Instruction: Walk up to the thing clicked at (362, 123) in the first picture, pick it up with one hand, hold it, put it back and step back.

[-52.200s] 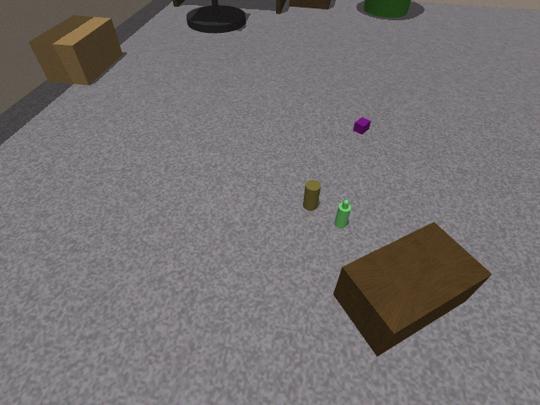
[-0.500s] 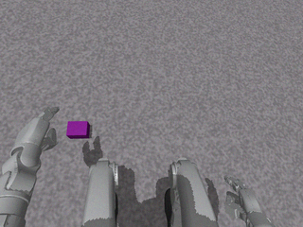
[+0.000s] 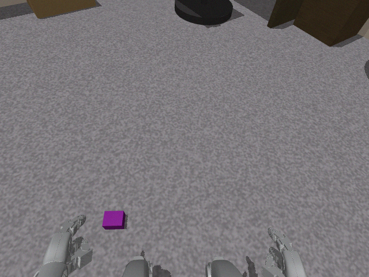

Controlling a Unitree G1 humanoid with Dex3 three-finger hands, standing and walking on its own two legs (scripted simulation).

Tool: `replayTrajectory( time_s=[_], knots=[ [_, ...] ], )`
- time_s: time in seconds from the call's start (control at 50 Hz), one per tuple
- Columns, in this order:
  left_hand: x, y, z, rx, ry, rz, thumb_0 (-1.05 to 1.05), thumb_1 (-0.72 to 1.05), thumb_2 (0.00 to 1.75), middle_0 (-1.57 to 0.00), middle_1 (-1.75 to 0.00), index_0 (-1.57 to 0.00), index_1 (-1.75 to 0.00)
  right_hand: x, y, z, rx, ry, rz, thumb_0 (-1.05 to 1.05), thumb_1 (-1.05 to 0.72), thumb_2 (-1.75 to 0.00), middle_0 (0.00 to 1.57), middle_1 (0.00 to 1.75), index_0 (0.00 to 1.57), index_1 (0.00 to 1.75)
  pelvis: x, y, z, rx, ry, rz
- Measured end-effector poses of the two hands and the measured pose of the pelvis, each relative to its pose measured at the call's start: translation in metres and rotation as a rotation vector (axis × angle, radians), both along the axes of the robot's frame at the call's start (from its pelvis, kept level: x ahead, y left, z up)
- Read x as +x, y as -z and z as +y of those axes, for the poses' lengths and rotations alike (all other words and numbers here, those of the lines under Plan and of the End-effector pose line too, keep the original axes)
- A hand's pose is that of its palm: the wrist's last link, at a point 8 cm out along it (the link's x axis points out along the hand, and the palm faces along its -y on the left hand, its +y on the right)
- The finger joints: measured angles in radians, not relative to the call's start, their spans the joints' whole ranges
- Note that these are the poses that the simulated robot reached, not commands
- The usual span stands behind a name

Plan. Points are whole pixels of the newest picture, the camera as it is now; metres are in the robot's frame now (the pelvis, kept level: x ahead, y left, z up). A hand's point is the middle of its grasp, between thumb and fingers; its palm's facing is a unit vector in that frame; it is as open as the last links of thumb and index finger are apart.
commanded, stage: home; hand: left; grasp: from above
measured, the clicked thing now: (114, 220) +0.44 +0.27 -0.64
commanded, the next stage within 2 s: none
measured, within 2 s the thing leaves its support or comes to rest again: neither
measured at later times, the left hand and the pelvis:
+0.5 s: hand (84, 269) +0.18 +0.17 +0.00, palm faces +0.08 -0.98 -0.19, open 7.4 cm; pelvis +0.02 -0.01 +0.05, yaw +2 degrees
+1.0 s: hand (86, 267) +0.18 +0.17 +0.00, palm faces +0.06 -0.98 -0.19, open 7.4 cm; pelvis +0.02 -0.01 +0.05, yaw +1 degrees
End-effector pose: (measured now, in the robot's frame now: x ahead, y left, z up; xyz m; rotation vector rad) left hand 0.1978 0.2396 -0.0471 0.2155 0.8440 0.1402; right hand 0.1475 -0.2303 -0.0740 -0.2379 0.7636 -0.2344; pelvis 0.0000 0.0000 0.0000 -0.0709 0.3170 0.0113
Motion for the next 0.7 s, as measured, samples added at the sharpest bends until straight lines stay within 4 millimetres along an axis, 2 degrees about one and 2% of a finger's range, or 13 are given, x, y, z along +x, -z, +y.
replayTrajectory(
  time_s=[0.14,0.26,0.46,0.7],
  knots=[
    [-0.013,-0.052,-0.01,-0.044,-0.023,-0.024,0.01,0.91,0.9,-0.2,-0.3,-0.21,-0.3,0.002,-0.039,-0.008,-0.022,0.04,-0.062,0.01,-0.9,-0.9,0.21,0.3,0.2,0.3,0.019,-0.033,0.0,0.009,-0.004,-0.067],
    [-0.025,-0.076,-0.013,-0.046,-0.023,-0.04,0.01,0.91,0.9,-0.2,-0.3,-0.2,-0.3,0.019,-0.059,-0.011,-0.031,0.026,-0.14,0.01,-0.9,-0.9,0.2,0.3,0.2,0.3,0.026,-0.045,-0.001,0.017,-0.01,-0.109],
    [-0.038,-0.075,-0.016,-0.053,-0.038,-0.021,0.01,0.91,0.9,-0.2,-0.29,-0.2,-0.3,0.043,-0.073,-0.011,-0.037,-0.041,-0.225,0.01,-0.9,-0.9,0.21,0.3,0.2,0.3,0.024,-0.048,-0.006,0.028,-0.02,-0.14],
    [-0.036,-0.075,-0.021,-0.051,-0.032,-0.031,0.01,0.91,0.9,-0.2,-0.29,-0.2,-0.3,0.036,-0.066,-0.014,-0.035,-0.044,-0.191,0.01,-0.9,-0.9,0.21,0.3,0.21,0.3,0.024,-0.048,-0.011,0.031,-0.02,-0.143]
  ],
)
